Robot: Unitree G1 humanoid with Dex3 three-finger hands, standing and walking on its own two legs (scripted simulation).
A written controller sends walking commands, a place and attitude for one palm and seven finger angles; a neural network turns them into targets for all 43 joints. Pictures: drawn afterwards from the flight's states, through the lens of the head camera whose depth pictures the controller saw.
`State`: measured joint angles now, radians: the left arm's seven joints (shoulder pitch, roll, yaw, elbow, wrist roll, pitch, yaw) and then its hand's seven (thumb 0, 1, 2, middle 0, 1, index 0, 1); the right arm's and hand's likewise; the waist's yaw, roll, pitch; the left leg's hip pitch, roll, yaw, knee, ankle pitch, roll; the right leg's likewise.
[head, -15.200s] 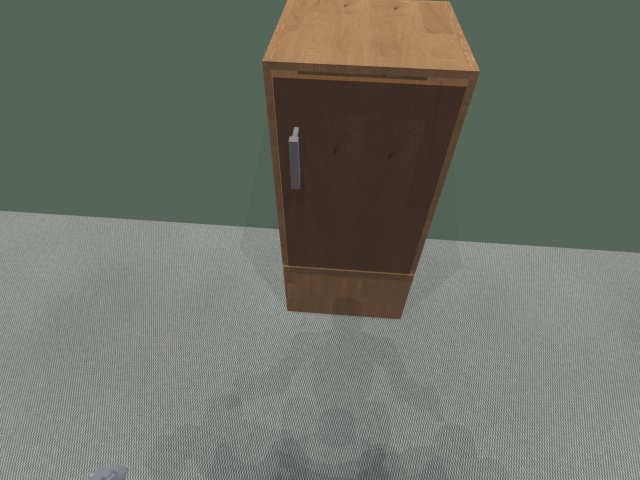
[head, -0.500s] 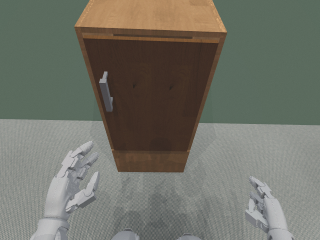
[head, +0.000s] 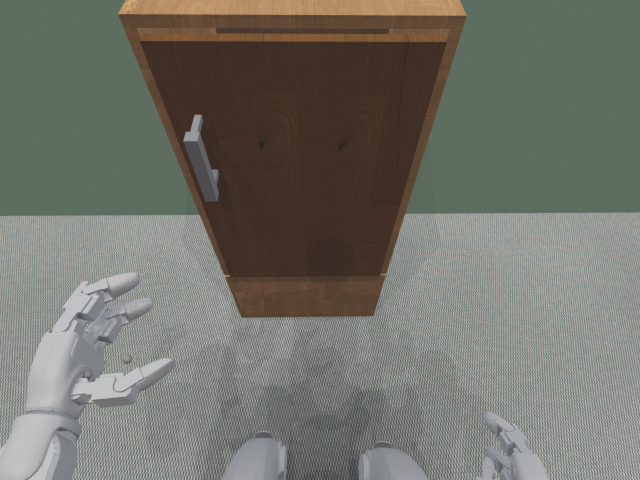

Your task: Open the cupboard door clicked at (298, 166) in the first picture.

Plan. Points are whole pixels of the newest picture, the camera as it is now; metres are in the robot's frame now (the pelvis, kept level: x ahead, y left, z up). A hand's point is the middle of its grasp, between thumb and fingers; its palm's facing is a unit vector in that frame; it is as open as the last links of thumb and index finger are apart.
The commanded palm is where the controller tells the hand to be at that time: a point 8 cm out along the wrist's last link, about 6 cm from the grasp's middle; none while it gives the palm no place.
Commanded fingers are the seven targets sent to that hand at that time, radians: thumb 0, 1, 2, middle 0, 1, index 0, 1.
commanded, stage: raise the hand with hooked fingers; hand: left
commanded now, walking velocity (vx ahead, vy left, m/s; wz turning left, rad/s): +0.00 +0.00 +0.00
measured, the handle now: (204, 160) +0.55 +0.20 +0.04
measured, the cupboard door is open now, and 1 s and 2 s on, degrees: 0 0 0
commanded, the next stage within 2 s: move the hooked fingers beside the handle in 1.24 s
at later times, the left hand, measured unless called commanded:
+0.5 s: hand (74, 333) +0.27 +0.29 +0.05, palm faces +0.06 -1.00 -0.05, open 13.7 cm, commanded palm +0.25 +0.34 +0.06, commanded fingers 0.00 -0.50 0.30 -0.30 -1.20 -0.30 -1.20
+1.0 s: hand (68, 306) +0.30 +0.30 +0.06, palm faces +0.04 -1.00 -0.04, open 14.0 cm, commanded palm +0.27 +0.35 +0.06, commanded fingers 0.00 -0.50 0.30 -0.30 -1.20 -0.30 -1.20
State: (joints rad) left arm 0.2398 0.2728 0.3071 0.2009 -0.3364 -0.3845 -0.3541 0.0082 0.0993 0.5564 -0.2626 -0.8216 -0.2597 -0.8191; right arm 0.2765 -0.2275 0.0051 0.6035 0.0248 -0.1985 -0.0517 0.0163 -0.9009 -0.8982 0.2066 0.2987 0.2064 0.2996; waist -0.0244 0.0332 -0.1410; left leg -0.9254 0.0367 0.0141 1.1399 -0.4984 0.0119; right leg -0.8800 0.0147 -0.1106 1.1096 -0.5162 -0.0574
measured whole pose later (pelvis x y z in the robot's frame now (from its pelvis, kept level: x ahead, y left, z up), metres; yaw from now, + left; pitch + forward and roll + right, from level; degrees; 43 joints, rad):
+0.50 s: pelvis +0.00 +0.03 +0.01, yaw +0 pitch +16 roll -3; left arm 0.11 0.34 0.35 0.28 -0.33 -0.38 -0.39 -0.01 -0.44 0.32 -0.30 -1.17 -0.30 -1.17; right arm 0.23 -0.25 0.04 0.52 0.03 -0.18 -0.05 0.01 -0.90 -0.90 0.21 0.30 0.21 0.30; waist 0.00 0.02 -0.13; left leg -0.89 0.01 0.02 1.10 -0.49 0.05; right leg -0.82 0.00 -0.11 1.04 -0.49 -0.01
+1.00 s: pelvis +0.01 +0.03 +0.02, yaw +0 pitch +16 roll -3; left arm 0.00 0.40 0.43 0.44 -0.36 -0.37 -0.48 -0.01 -0.50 0.30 -0.30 -1.20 -0.30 -1.20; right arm 0.29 -0.29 0.02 0.55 0.03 -0.16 -0.05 0.01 -0.90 -0.90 0.21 0.30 0.21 0.30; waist -0.03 0.01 -0.12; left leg -0.87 0.02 0.03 1.07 -0.48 0.05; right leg -0.81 0.01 -0.10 1.00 -0.47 -0.02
